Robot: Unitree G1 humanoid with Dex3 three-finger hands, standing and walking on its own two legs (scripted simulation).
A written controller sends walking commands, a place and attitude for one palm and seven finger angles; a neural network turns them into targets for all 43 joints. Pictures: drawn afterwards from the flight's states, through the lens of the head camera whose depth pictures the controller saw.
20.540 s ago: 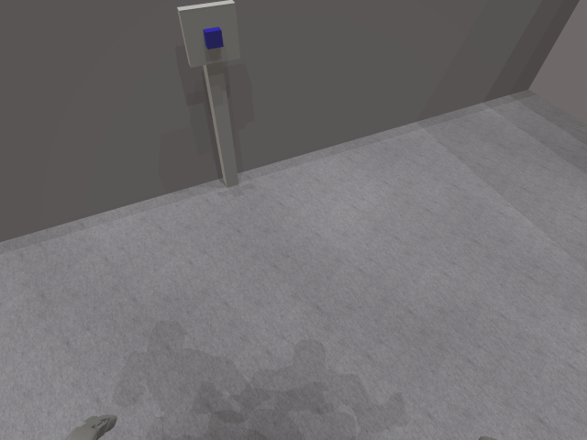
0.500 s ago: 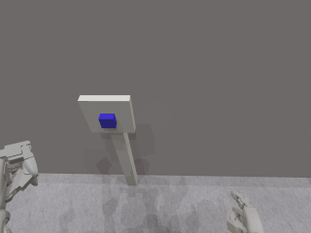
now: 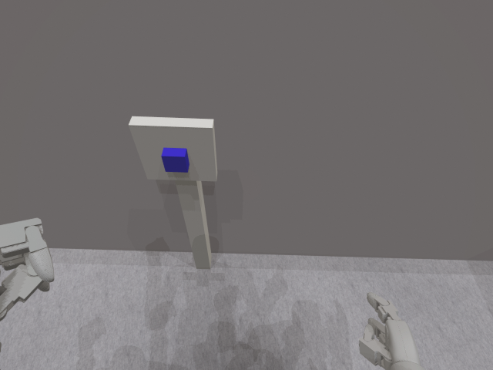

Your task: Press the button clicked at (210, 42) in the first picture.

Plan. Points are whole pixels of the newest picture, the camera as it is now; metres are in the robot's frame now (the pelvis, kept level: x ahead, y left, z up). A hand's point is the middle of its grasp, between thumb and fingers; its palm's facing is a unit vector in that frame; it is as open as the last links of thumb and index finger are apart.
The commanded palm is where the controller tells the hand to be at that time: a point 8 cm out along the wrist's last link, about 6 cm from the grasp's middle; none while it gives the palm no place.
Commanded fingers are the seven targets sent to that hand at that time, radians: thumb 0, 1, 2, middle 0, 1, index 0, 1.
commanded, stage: step back with the hand held close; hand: left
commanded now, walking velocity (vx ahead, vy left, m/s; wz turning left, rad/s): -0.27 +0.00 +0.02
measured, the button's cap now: (176, 159) +0.55 +0.21 -0.04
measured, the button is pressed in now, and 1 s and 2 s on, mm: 0 0 0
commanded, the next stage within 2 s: stop stepping back and stand still in 0.80 s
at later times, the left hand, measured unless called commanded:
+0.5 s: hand (31, 314) +0.15 +0.23 +0.17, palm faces +0.36 -0.82 -0.45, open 3.1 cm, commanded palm +0.07 +0.28 +0.19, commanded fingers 0.00 0.90 0.90 -1.30 -1.50 -1.30 -1.50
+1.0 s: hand out of the picture +0.06 +0.21 +0.18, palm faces +0.28 -0.84 -0.46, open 3.1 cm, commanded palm +0.01 +0.26 +0.19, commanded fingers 0.00 0.90 0.90 -1.30 -1.50 -1.30 -1.50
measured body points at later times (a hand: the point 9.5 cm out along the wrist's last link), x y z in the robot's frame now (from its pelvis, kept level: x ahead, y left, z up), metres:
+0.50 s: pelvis -0.05 -0.01 -0.01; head -0.02 +0.02 +0.44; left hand +0.12 +0.27 +0.19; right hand +0.13 -0.25 -0.08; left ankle +0.04 +0.07 -0.73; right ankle +0.06 -0.14 -0.73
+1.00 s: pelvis -0.12 -0.02 +0.00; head -0.13 +0.01 +0.45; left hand +0.04 +0.26 +0.20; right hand +0.04 -0.27 -0.06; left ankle +0.00 +0.07 -0.73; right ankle -0.18 -0.15 -0.73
